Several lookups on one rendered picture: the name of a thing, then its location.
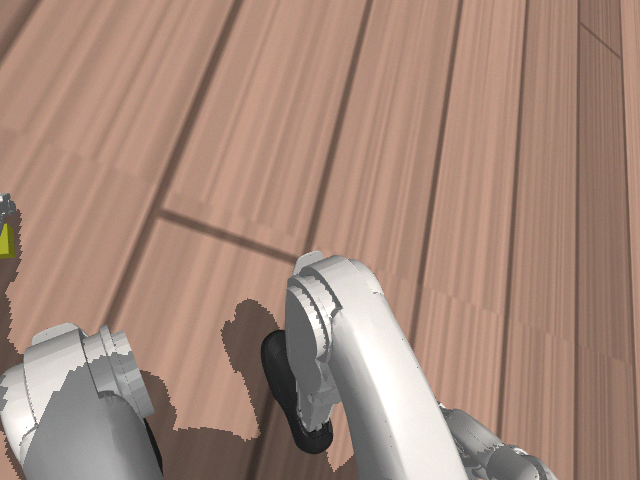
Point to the right robot foot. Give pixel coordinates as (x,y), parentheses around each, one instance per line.
(283,387)

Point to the right robot hand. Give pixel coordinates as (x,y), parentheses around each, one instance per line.
(473,439)

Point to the left robot foot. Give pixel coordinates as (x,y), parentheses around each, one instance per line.
(154,445)

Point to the right robot arm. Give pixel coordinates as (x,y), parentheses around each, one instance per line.
(510,462)

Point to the left robot hand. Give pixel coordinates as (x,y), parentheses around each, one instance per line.
(7,207)

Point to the small box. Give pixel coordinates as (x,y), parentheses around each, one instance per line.
(7,242)

